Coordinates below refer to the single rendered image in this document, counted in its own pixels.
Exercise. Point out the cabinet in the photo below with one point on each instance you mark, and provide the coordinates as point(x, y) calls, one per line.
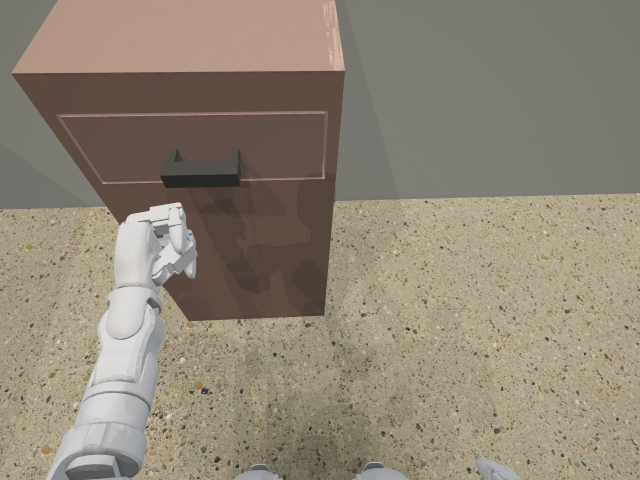
point(262, 247)

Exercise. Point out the robot right shin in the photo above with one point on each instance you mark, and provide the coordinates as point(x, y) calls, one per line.
point(371, 465)

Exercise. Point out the robot shin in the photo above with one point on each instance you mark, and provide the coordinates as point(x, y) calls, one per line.
point(371, 465)
point(259, 467)

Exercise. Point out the robot right hand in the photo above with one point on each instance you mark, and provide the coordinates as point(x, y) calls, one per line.
point(493, 471)

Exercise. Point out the robot left shin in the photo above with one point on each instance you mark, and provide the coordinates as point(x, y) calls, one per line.
point(259, 467)

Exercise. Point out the left robot forearm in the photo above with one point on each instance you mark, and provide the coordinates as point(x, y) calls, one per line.
point(107, 439)

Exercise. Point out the handle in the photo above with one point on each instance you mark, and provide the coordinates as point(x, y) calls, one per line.
point(201, 173)

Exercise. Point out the drawer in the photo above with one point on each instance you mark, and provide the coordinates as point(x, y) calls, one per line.
point(133, 146)

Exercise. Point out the robot left hand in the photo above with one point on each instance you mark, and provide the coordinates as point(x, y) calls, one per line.
point(137, 248)

